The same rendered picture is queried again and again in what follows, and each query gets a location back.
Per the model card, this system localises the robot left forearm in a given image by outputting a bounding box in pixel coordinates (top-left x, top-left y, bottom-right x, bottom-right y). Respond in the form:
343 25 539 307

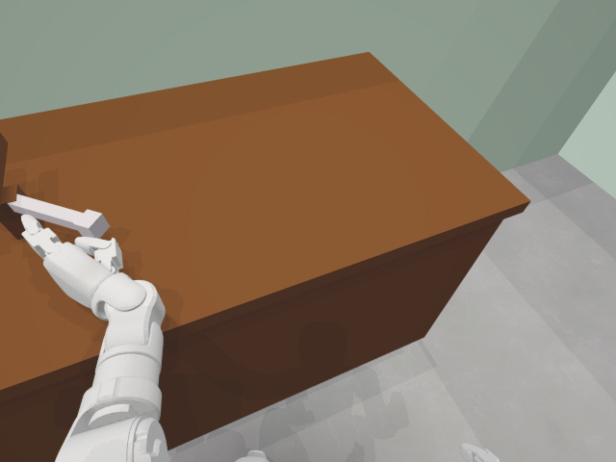
55 272 166 462

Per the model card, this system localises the left robot hand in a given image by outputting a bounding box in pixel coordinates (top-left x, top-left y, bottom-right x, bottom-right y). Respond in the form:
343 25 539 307
21 215 123 309

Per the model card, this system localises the left robot shin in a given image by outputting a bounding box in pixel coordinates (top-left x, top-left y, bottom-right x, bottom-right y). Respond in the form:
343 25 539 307
247 450 268 460

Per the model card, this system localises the tap lever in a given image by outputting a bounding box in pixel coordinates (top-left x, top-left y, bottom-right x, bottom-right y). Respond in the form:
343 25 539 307
7 194 110 239

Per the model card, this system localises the counter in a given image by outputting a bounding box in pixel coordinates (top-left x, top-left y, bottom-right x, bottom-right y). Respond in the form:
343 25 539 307
0 52 530 462

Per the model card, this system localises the right robot hand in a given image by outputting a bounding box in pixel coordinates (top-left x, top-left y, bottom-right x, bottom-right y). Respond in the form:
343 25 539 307
459 443 500 462

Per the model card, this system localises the robot left upper arm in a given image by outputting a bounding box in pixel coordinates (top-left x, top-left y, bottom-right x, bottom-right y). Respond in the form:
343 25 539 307
57 416 170 462

